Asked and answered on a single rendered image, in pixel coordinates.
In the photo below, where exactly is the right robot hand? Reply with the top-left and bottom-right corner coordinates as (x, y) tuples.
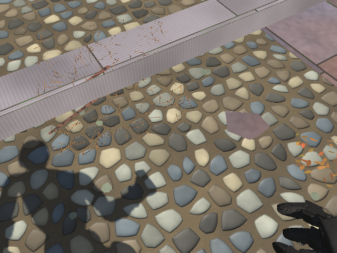
(272, 200), (337, 253)

